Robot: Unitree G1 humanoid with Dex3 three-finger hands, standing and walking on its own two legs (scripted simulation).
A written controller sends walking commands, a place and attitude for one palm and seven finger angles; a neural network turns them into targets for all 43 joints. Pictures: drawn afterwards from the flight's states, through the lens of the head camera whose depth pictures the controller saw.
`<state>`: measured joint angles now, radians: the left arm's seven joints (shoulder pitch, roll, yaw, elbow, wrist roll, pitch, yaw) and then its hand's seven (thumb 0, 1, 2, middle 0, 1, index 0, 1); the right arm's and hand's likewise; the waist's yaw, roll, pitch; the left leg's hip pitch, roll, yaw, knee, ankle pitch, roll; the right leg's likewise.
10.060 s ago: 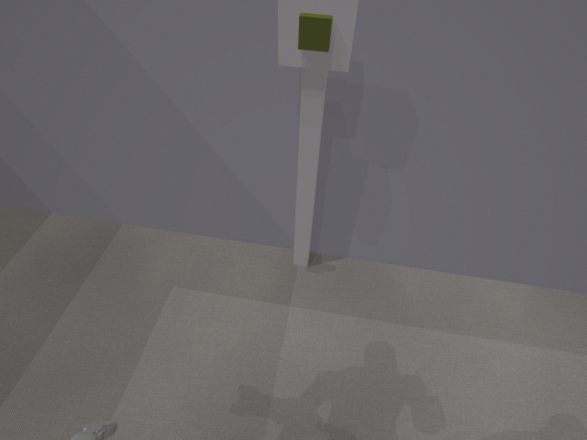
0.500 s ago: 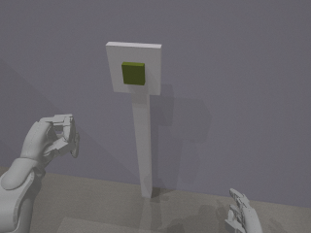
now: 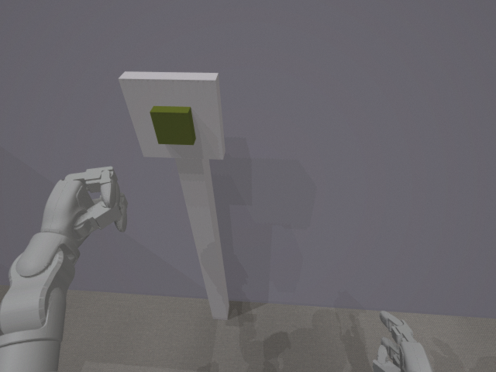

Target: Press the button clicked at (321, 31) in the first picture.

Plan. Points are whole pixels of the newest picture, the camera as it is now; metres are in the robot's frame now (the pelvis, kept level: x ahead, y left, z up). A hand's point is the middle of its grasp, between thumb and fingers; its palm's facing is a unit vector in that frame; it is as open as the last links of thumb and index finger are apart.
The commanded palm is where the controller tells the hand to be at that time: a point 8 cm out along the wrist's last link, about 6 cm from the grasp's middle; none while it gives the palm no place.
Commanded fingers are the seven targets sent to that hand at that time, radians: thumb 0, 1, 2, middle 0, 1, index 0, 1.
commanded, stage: aim a knuckle at the button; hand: left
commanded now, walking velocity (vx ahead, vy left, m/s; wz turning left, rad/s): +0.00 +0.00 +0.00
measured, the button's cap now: (174, 124) +0.49 +0.18 +0.18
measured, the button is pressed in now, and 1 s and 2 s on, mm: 0 0 0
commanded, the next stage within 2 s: press the button with the knuckle in 1.66 s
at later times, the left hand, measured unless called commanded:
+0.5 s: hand (169, 181) +0.37 +0.16 +0.15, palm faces -0.01 -1.00 -0.01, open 3.1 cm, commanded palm +0.35 +0.21 +0.15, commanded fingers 0.00 0.90 0.90 -1.30 -1.50 -1.30 -1.50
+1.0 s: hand (169, 175) +0.37 +0.16 +0.16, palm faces +0.02 -1.00 -0.02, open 3.1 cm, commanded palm +0.36 +0.20 +0.15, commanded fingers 0.00 0.90 0.90 -1.30 -1.50 -1.30 -1.50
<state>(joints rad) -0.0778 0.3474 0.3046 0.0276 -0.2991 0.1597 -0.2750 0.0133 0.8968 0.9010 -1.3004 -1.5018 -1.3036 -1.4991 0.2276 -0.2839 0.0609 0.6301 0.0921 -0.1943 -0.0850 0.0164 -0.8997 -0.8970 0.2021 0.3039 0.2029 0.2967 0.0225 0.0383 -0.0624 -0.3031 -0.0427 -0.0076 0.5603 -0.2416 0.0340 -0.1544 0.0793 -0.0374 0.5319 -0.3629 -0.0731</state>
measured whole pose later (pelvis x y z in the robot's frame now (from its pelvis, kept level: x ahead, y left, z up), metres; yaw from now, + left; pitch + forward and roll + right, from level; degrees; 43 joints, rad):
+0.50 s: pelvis +0.00 +0.02 +0.00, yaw +0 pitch +1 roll +0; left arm -0.37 0.24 0.13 0.27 -0.21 0.17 -0.08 0.01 0.90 0.90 -1.30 -1.50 -1.30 -1.50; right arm 0.21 -0.24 0.08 0.63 0.07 -0.08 -0.06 0.01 -0.90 -0.90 0.20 0.30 0.20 0.30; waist -0.01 0.03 -0.04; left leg -0.32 -0.06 0.01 0.54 -0.23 0.06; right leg -0.18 0.06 -0.03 0.53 -0.36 -0.06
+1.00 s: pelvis -0.01 +0.02 +0.00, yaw -1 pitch -1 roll +0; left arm -0.42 0.25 0.14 0.38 -0.19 0.05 -0.05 0.01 0.90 0.90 -1.30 -1.50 -1.30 -1.50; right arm 0.28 -0.26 0.05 0.64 0.08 -0.03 -0.05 0.01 -0.90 -0.90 0.20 0.30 0.20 0.30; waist -0.02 0.03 -0.04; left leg -0.31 -0.05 0.01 0.54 -0.22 0.05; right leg -0.17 0.07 -0.02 0.52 -0.34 -0.06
